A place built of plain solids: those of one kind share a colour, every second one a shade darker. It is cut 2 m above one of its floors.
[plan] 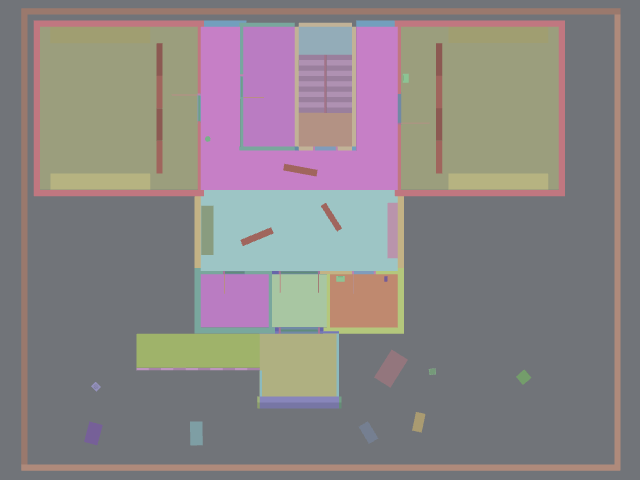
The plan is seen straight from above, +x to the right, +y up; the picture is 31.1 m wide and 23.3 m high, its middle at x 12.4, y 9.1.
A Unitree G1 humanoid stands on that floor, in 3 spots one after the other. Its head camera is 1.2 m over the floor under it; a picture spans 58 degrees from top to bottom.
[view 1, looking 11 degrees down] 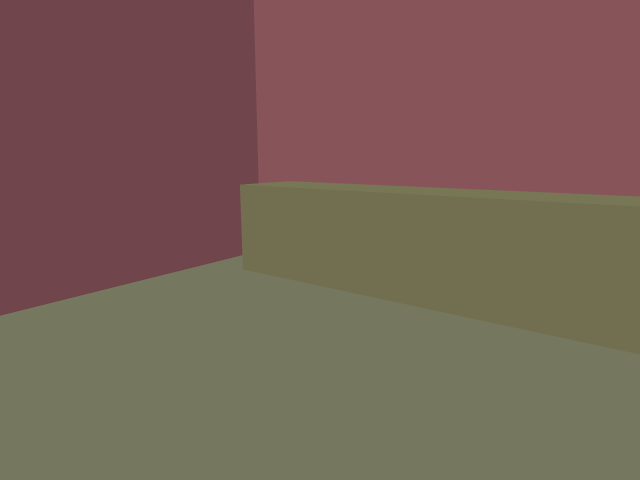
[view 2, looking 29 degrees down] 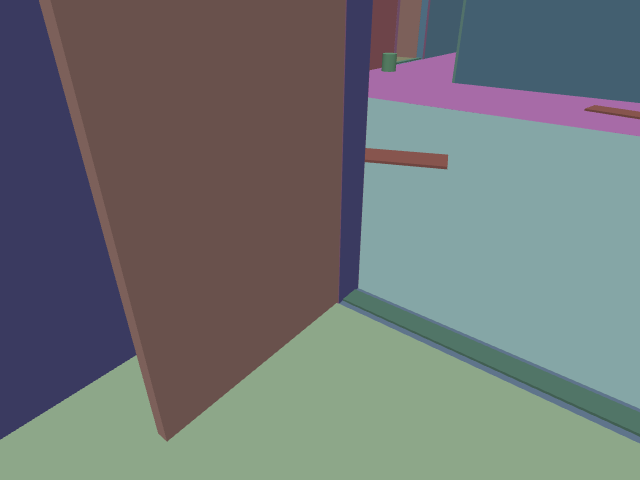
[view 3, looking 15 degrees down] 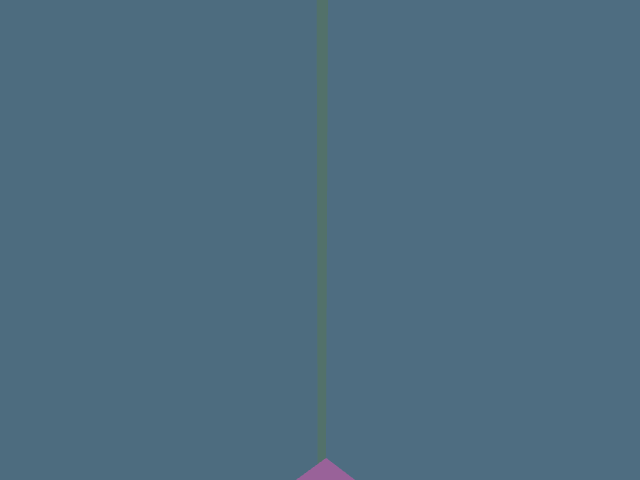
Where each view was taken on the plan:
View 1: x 2.64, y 15.49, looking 126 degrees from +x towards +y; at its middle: block_lab_bench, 3.98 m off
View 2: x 11.40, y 6.15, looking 128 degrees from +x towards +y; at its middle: leaf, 1.67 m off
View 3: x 7.57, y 18.50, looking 46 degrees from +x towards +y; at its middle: wall_store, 1.37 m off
